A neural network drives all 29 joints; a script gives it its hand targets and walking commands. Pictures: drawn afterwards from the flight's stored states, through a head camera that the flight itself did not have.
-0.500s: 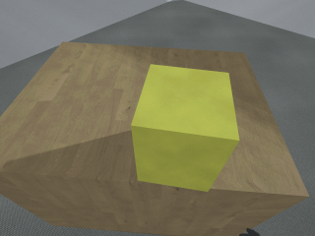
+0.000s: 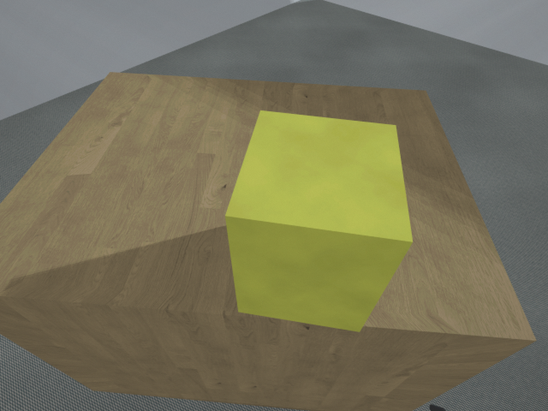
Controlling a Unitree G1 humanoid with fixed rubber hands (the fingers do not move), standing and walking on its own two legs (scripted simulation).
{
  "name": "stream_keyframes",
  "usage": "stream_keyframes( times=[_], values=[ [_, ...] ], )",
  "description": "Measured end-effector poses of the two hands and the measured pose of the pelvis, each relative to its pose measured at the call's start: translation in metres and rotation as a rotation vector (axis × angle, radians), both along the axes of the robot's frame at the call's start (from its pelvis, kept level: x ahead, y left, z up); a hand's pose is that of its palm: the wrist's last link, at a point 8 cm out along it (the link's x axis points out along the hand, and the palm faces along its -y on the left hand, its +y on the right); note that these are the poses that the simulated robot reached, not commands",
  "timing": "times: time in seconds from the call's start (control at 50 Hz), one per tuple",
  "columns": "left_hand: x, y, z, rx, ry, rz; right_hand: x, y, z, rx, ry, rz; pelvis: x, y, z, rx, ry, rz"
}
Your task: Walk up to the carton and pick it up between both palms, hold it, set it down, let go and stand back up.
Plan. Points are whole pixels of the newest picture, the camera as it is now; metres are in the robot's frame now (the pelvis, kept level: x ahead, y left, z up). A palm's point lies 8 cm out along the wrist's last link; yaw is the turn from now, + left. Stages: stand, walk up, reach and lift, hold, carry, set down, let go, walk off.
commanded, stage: stand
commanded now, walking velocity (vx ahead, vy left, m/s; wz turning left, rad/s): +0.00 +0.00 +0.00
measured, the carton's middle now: (311, 224) +0.37 -0.04 +0.07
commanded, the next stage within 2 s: none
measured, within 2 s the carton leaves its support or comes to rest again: neither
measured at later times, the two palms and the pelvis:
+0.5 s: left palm out of the picture +0.04 +0.26 -0.12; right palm out of the picture +0.08 -0.26 -0.11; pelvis +0.00 +0.00 +0.00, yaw +0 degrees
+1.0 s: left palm out of the picture +0.03 +0.26 -0.12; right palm out of the picture +0.07 -0.26 -0.11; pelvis +0.00 -0.01 +0.00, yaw +0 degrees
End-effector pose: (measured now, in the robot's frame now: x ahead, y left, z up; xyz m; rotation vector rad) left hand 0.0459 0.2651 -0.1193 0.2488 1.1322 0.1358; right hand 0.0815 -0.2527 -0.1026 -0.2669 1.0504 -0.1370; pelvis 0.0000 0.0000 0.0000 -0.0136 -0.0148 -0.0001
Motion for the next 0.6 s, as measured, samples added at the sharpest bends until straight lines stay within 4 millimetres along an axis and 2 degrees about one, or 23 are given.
stream_keyframes(
  times=[0.6],
  values=[
    [-0.0052, -0.0058, 0.0, 0.002, 0.013, 0.012, -0.007, -0.004, -0.0052, 0.004, 0.029, -0.012, 0.0008, -0.0046, 0.0003, 0.001, 0.001, 0.002]
  ],
)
